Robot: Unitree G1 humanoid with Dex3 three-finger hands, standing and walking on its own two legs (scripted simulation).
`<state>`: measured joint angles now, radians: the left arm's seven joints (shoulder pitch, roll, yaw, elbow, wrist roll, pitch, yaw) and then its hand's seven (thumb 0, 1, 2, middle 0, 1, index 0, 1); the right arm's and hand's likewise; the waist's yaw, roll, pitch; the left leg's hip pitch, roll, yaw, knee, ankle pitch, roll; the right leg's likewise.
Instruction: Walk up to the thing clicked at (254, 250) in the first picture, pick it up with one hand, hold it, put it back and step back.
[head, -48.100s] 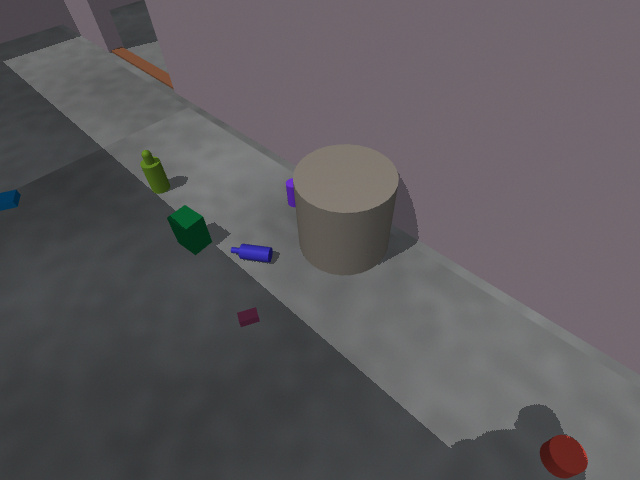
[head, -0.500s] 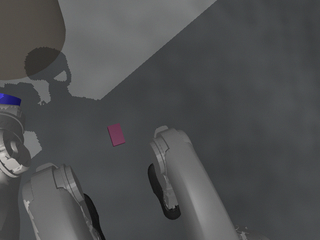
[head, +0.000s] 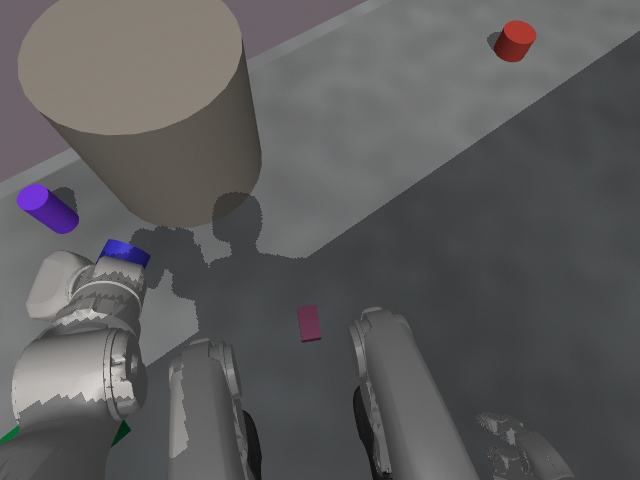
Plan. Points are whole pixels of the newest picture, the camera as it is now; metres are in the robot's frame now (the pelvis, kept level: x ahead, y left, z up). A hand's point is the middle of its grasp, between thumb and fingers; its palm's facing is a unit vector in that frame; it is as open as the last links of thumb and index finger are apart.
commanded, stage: lift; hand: left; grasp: from above
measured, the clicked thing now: (103, 301) +0.40 +0.28 -0.13
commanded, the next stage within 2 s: hold in 1.02 s
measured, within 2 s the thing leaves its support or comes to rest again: neither
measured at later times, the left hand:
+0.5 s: hand (7, 255) +0.37 +0.24 +0.12, palm faces -0.18 -0.43 -0.89, open 8.8 cm
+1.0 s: hand out of the picture +0.38 +0.24 +0.21, palm faces -0.17 -0.44 -0.88, open 8.8 cm
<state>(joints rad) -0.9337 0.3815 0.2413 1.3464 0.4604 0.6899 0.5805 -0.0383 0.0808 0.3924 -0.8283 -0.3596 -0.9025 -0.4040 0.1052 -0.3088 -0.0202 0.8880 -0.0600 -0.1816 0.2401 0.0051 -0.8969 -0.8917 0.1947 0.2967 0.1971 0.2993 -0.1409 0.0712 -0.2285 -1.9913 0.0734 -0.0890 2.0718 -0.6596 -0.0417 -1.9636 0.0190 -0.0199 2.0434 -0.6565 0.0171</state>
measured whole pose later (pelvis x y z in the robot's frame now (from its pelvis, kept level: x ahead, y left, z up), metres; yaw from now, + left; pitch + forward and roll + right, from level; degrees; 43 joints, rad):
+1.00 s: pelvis +0.07 -0.01 +0.28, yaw +3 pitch +14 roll -1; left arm -0.67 0.16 0.01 1.11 0.45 0.90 0.53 -0.03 0.13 0.34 -0.77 -0.45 -0.83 -0.49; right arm 0.20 -0.25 -0.01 0.93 0.01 -0.16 0.07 0.01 -0.89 -0.89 0.20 0.30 0.20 0.30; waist -0.07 0.04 -0.15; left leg -0.78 0.07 -0.01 0.97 -0.43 -0.05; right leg -0.77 0.00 -0.02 0.96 -0.44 -0.01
